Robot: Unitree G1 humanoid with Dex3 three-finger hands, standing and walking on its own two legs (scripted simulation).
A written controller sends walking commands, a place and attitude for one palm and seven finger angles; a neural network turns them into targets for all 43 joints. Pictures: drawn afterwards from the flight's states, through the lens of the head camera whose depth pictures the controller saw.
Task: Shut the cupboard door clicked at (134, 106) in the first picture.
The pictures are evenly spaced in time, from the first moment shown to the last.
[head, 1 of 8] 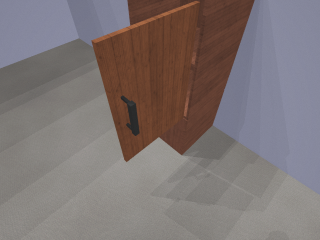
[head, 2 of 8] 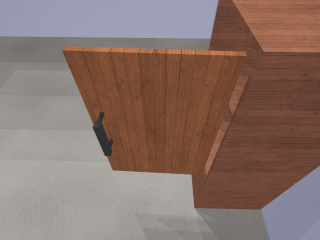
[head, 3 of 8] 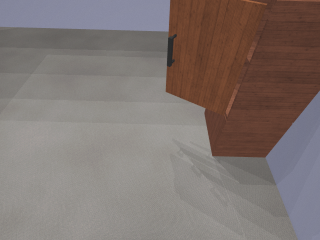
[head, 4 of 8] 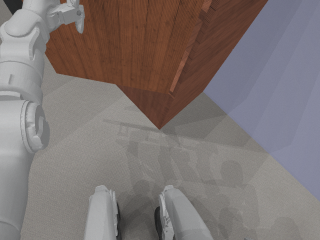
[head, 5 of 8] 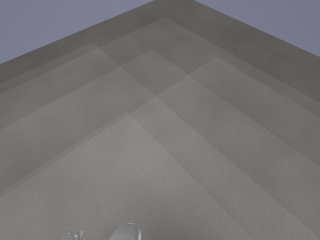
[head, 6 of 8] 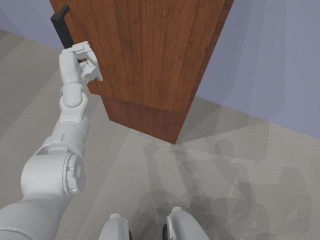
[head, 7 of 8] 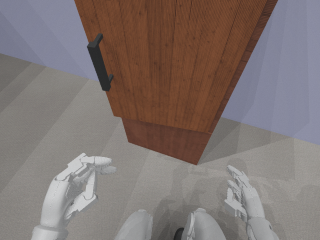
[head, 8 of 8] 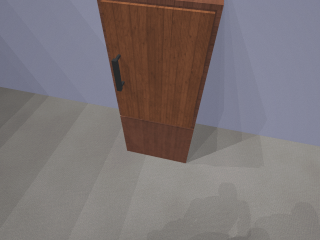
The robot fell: no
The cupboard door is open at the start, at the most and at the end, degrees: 88 88 0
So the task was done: yes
